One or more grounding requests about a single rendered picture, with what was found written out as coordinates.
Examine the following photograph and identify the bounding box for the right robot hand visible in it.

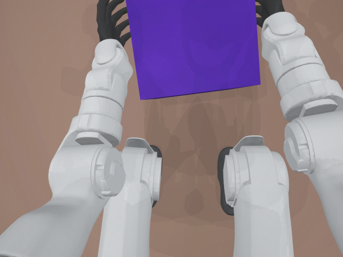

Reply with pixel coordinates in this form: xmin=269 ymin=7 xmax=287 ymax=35
xmin=255 ymin=0 xmax=285 ymax=28

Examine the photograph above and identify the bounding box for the left robot hand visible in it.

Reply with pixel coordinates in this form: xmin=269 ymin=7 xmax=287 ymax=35
xmin=96 ymin=0 xmax=131 ymax=47

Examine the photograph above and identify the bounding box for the robot right thigh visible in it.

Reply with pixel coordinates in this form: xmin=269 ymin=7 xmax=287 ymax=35
xmin=223 ymin=146 xmax=294 ymax=257

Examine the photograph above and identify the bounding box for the robot right foot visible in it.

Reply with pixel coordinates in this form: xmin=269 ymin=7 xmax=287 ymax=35
xmin=218 ymin=147 xmax=234 ymax=216

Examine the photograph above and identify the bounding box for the carton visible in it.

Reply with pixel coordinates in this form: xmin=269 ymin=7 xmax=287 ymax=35
xmin=126 ymin=0 xmax=260 ymax=100

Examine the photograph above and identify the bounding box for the robot left forearm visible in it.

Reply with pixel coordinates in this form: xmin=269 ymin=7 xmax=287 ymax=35
xmin=48 ymin=39 xmax=133 ymax=178

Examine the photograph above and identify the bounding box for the robot right forearm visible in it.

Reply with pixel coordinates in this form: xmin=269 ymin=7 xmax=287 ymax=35
xmin=262 ymin=12 xmax=343 ymax=122

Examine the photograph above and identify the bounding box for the right robot upper arm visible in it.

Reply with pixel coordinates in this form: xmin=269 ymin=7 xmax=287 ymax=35
xmin=284 ymin=110 xmax=343 ymax=255

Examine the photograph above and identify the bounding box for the left robot upper arm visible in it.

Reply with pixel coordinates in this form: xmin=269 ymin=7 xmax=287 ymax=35
xmin=0 ymin=144 xmax=126 ymax=257

